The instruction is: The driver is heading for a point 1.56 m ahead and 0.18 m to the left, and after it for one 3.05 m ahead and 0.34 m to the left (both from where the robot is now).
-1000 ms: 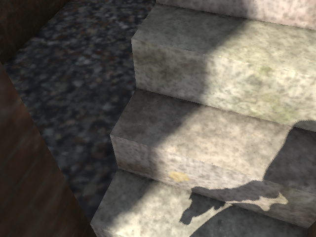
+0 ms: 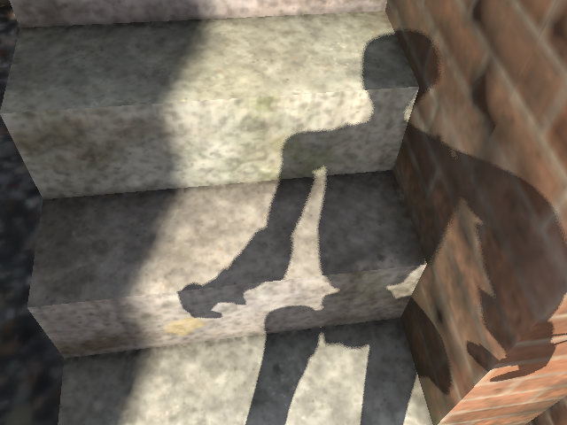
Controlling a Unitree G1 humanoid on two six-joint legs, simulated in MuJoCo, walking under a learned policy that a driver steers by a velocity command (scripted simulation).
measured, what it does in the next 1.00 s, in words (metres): walks backwards: right foot, then left foot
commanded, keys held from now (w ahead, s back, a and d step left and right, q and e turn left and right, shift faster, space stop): q+shift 0.36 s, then e+shift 0.64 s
